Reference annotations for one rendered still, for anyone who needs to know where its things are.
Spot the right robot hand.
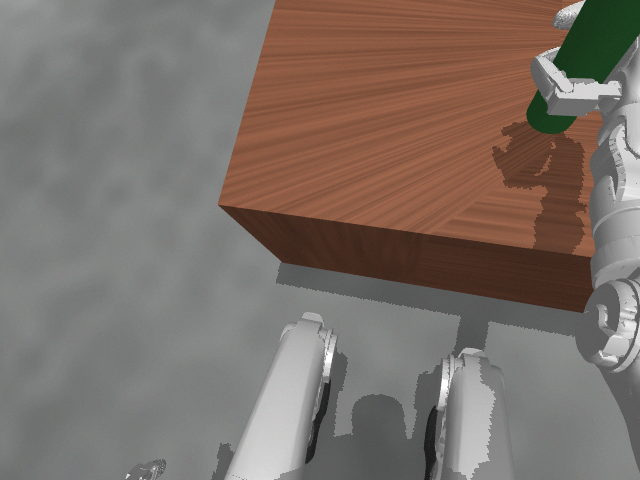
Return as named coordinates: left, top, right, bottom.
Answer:
left=530, top=0, right=640, bottom=123

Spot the can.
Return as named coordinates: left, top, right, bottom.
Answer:
left=526, top=0, right=640, bottom=134

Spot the left robot hand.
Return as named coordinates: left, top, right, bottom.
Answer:
left=126, top=459, right=166, bottom=480

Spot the right robot arm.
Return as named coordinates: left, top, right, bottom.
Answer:
left=575, top=102, right=640, bottom=472

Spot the left robot foot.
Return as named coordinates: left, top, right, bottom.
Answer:
left=305, top=378, right=331, bottom=464

